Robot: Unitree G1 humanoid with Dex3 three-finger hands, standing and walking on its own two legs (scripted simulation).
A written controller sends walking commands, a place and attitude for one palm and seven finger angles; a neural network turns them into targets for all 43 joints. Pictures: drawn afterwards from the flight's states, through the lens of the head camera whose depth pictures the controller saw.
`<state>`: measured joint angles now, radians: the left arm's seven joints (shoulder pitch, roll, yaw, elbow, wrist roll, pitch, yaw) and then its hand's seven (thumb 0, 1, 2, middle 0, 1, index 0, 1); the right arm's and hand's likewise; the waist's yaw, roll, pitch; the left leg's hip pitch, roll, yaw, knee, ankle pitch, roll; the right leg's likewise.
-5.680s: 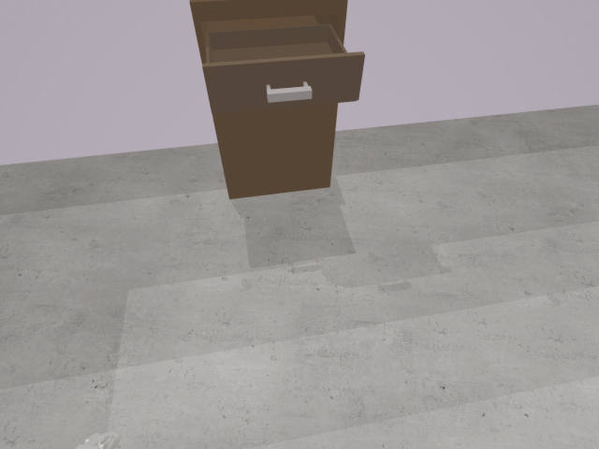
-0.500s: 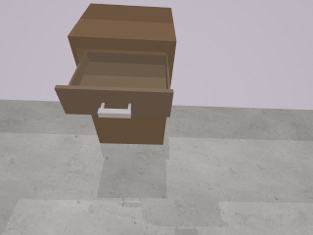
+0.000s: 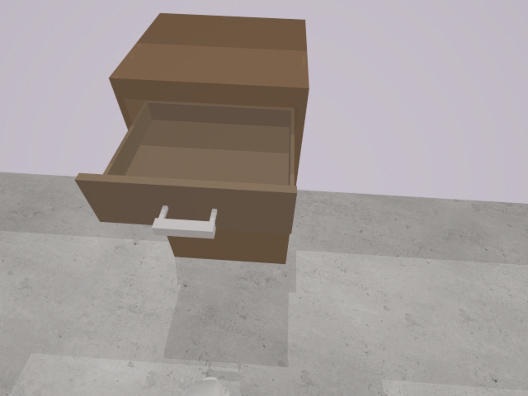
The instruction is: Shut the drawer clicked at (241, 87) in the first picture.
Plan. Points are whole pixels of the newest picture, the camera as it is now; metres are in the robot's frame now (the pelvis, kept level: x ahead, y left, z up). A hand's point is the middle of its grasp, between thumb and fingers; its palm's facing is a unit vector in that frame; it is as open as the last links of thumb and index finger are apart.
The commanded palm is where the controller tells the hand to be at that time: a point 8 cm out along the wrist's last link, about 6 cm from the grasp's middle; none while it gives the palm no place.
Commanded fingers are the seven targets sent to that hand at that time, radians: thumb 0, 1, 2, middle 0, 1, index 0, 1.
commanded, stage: take the last steps up to it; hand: left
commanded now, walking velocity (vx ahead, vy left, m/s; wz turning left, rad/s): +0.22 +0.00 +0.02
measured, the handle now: (186, 220) +0.45 +0.20 -0.06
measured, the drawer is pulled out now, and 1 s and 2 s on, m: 0.29 0.29 0.29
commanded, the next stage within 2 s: come to a stop and stand still in 0.18 s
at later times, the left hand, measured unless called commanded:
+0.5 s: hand (171, 365) +0.20 +0.19 -0.17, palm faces +0.00 -0.97 -0.23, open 7.3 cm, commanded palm none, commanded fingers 0.00 0.90 0.90 -0.20 -0.30 -0.20 -0.30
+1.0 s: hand out of the picture +0.12 +0.26 -0.18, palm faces +0.00 -0.96 -0.28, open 7.3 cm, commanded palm none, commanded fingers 0.00 0.90 0.90 -0.20 -0.30 -0.20 -0.30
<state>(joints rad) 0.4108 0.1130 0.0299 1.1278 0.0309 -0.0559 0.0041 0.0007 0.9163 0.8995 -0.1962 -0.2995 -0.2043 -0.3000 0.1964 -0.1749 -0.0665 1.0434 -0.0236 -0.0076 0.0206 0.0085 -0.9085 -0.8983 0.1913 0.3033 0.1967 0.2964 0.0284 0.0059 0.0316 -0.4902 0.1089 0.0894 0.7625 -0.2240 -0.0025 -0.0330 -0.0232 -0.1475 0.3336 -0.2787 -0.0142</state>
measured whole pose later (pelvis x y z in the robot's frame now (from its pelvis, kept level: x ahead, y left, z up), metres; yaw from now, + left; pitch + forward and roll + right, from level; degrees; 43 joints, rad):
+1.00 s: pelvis +0.10 +0.06 -0.02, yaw -3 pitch -3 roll +1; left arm 0.31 0.18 0.01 1.00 0.03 0.04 0.02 0.00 0.91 0.90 -0.20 -0.30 -0.20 -0.30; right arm 0.26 -0.19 -0.02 0.92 -0.02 0.02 -0.02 0.01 -0.92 -0.90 0.20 0.30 0.20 0.30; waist 0.01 0.04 0.02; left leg -0.19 -0.02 0.14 0.57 -0.33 0.05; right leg -0.33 -0.06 0.00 0.60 -0.22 0.00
